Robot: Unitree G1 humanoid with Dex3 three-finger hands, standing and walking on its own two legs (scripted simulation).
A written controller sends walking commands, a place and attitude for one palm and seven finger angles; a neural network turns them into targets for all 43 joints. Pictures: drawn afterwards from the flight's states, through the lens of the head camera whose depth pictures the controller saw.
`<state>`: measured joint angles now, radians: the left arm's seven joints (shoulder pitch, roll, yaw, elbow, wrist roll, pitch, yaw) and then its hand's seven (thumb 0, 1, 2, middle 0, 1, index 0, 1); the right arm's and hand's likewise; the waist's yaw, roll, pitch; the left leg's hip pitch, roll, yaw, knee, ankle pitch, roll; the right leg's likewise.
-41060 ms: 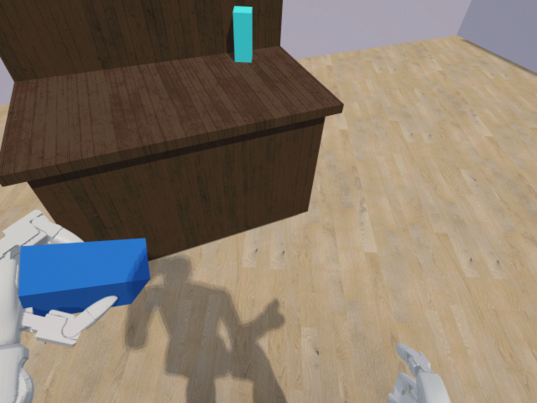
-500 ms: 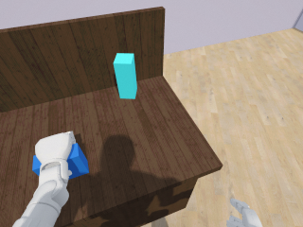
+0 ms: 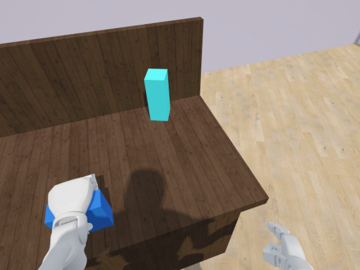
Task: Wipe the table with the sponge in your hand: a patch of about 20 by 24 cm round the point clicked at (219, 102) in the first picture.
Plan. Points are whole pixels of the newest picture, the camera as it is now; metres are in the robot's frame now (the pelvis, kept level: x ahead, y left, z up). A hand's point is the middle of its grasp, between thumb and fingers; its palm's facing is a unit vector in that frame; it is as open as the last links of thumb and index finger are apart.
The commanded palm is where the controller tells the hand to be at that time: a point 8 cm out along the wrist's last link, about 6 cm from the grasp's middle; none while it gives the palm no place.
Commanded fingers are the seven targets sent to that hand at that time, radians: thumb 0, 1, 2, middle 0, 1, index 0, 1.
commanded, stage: wipe back along the first lane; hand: left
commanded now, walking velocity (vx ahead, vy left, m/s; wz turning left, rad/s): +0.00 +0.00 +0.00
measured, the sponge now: (84, 218) +0.23 +0.28 -0.05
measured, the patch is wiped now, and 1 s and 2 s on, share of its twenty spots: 1.00 1.00 1.00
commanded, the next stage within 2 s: lift the sponge slowly off the table in 0.04 s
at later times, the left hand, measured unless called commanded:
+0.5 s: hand (83, 217) +0.22 +0.26 +0.00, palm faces -0.06 -0.12 -0.99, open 9.2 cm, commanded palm +0.19 +0.25 +0.06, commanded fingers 0.00 0.10 1.30 -1.20 -1.60 -1.20 -1.60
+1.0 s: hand (80, 211) +0.22 +0.25 +0.03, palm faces -0.02 -0.15 -0.99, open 9.2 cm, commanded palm +0.19 +0.25 +0.10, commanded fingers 0.00 0.10 1.30 -1.20 -1.60 -1.20 -1.60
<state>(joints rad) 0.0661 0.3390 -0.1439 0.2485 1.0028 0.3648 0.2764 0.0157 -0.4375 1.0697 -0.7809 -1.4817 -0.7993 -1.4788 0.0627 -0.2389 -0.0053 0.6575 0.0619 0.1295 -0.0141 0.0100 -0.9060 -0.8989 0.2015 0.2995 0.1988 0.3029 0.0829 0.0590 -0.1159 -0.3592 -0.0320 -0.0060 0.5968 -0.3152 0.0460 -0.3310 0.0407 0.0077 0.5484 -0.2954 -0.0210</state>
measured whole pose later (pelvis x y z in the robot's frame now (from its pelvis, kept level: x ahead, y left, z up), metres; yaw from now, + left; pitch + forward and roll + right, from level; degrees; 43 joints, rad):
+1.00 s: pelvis +0.00 -0.02 +0.01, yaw +0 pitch -1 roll -1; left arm 0.14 0.36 -0.15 0.06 0.95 0.40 0.17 0.00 -0.46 1.07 -0.82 -1.43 -0.84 -1.42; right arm 0.00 -0.24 0.01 0.70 0.05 0.11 -0.04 0.01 -0.91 -0.90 0.20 0.30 0.20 0.30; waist 0.12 0.07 -0.05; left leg -0.19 -0.02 -0.01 0.48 -0.26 0.02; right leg -0.17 0.06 0.01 0.44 -0.25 -0.04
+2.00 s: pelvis +0.00 -0.02 +0.01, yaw +0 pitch -4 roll +0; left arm 0.09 0.42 -0.18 -0.14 0.93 0.47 0.01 0.00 -0.46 1.07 -0.83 -1.43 -0.84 -1.42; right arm -0.04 -0.26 0.04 0.69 0.05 0.12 -0.04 0.01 -0.91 -0.90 0.20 0.30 0.20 0.30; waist 0.13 0.10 -0.01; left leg -0.10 -0.02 -0.01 0.39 -0.22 0.02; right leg -0.08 0.05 0.01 0.37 -0.22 -0.05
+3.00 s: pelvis -0.01 -0.02 +0.01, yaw +0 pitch -5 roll +0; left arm 0.18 0.49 -0.07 -0.28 0.89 0.45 -0.02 0.00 -0.47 1.07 -0.83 -1.43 -0.84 -1.42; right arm -0.04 -0.26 0.04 0.68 0.05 0.11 -0.05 0.01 -0.90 -0.90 0.20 0.30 0.19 0.30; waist 0.14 0.10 -0.01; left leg -0.10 -0.02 -0.02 0.41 -0.23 0.02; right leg -0.08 0.06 0.01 0.38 -0.21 -0.05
